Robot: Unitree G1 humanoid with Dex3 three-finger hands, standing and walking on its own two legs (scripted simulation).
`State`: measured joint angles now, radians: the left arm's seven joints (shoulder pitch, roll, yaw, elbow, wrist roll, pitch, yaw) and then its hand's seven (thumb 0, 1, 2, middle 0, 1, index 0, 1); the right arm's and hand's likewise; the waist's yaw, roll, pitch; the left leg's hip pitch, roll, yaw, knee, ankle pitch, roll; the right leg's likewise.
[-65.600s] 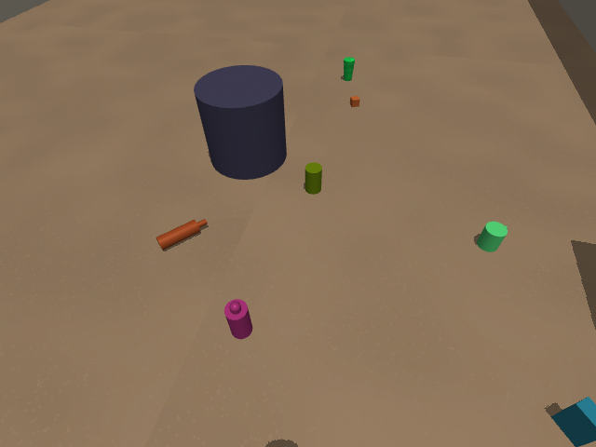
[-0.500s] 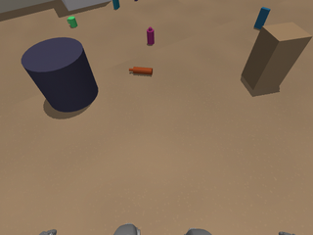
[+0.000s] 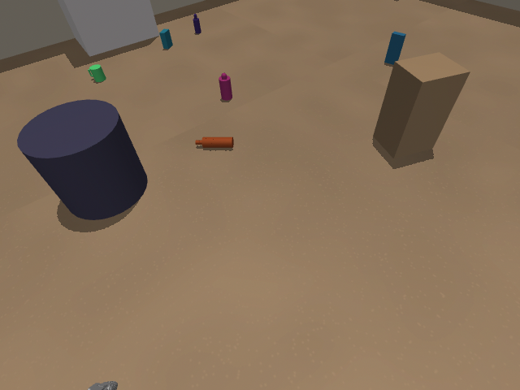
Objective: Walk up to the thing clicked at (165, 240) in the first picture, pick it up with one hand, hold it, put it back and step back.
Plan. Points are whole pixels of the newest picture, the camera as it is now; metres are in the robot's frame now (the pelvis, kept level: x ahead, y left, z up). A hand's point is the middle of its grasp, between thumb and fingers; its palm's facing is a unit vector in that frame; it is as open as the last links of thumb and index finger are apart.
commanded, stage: walk up
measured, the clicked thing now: (214, 142) +1.55 +0.33 -0.73
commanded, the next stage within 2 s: stand in 0.08 s
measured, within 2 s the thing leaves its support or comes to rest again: neither
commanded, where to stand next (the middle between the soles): +0.06 +0.02 m, yaw +1 degrees
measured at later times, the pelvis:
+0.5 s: pelvis +0.02 +0.00 +0.02, yaw +2 degrees
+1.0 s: pelvis +0.03 +0.00 +0.02, yaw +3 degrees
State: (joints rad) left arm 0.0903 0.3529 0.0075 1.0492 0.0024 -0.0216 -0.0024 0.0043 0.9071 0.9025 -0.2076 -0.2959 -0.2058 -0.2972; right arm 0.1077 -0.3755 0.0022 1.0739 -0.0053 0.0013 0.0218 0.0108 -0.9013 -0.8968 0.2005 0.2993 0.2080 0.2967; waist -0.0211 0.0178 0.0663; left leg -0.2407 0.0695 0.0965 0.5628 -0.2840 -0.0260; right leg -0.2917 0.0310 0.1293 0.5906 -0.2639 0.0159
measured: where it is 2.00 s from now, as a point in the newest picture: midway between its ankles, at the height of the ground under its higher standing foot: outside the picture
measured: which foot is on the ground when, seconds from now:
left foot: down 0.00-1.00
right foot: down 0.00-1.00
